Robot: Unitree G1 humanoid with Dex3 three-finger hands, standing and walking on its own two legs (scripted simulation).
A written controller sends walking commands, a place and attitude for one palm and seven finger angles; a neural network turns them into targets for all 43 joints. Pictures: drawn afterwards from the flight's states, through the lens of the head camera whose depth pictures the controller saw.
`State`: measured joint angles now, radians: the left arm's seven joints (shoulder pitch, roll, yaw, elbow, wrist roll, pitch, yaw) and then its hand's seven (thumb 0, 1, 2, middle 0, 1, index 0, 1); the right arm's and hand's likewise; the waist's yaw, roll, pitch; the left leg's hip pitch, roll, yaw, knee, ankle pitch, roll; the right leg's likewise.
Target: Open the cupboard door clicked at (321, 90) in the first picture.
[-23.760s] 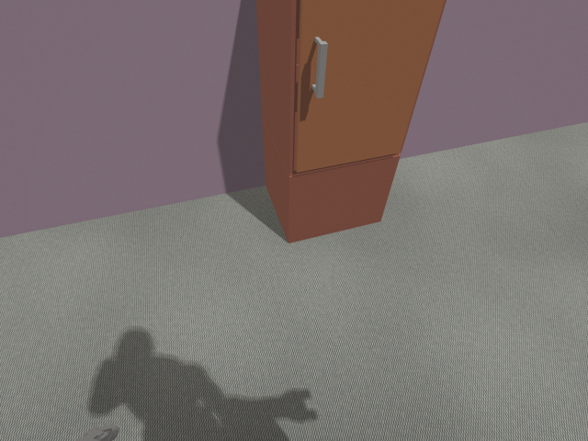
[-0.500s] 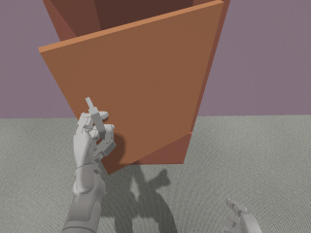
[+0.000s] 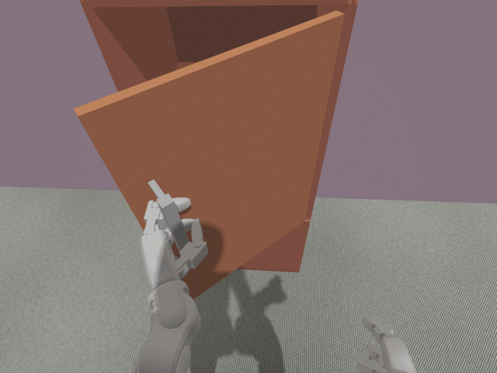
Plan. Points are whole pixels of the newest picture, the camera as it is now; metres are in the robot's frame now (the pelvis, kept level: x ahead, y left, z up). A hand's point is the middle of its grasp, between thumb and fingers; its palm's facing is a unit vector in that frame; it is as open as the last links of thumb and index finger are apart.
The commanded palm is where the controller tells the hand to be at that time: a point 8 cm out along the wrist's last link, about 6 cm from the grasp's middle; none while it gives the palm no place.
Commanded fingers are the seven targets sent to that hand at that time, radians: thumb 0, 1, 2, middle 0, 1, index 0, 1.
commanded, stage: open thumb and fingers to let go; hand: left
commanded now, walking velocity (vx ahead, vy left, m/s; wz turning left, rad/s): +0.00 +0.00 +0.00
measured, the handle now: (171, 220) +0.33 +0.15 +0.07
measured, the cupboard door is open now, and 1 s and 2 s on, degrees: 41 38 39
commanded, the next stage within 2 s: slide the hand sideways off the handle in 0.62 s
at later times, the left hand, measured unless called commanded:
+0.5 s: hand (188, 246) +0.29 +0.11 +0.08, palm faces +0.40 -0.92 +0.02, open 14.5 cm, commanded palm +0.25 +0.16 +0.07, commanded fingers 0.00 -0.50 0.30 -0.18 -0.50 -0.18 -0.50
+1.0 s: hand (173, 260) +0.27 +0.13 +0.07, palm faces -0.10 -0.99 +0.00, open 16.5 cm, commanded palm +0.24 +0.17 +0.07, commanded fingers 0.00 -0.50 0.30 -0.15 -0.30 -0.15 -0.30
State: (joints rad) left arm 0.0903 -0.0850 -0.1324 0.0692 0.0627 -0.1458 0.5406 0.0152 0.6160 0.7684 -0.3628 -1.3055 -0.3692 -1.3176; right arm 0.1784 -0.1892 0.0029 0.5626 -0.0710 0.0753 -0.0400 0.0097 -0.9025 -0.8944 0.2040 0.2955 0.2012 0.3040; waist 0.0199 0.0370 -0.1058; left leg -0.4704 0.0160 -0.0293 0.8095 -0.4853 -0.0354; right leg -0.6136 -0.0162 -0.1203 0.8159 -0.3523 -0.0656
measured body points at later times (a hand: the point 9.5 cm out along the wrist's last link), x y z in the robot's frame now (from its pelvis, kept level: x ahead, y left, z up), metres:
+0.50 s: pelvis -0.03 +0.01 +0.00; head -0.01 -0.02 +0.45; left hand +0.26 +0.16 +0.08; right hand +0.14 -0.22 -0.10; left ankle -0.05 +0.14 -0.70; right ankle +0.04 -0.08 -0.70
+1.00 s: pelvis -0.03 +0.04 +0.00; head -0.01 +0.03 +0.45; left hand +0.27 +0.19 +0.08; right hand +0.13 -0.19 -0.10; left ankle -0.05 +0.15 -0.70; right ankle +0.04 -0.08 -0.70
